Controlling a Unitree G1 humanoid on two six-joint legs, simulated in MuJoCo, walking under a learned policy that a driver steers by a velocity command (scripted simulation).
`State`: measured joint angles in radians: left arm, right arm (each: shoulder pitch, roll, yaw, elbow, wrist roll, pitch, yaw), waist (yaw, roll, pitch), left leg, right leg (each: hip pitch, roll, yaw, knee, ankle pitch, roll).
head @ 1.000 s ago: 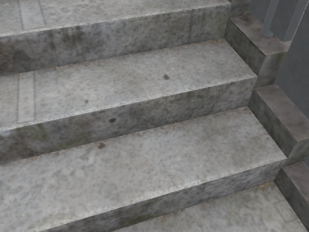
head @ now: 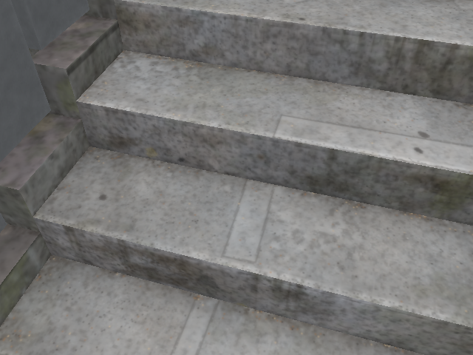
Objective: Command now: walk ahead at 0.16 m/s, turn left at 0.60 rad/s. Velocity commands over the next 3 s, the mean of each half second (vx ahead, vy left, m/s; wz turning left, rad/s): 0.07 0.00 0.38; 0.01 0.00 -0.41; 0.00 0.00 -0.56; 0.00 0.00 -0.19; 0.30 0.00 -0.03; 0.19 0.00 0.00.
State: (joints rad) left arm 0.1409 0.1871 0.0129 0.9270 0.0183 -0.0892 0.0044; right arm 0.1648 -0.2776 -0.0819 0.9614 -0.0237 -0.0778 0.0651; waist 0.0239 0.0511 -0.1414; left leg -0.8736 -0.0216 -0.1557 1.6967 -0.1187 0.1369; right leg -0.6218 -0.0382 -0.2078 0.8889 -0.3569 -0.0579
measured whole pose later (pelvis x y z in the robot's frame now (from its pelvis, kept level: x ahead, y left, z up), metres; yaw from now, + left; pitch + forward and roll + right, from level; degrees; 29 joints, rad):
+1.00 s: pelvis +0.10 -0.05 +0.05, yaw -5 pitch +4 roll +3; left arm 0.30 0.22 0.05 0.81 0.01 -0.09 -0.09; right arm 0.01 -0.27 -0.10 0.70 -0.02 -0.05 -0.06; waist 0.02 0.00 -0.06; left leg -0.66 -0.02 -0.01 1.45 -0.46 -0.04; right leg -0.32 0.02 0.04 0.61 -0.36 -0.07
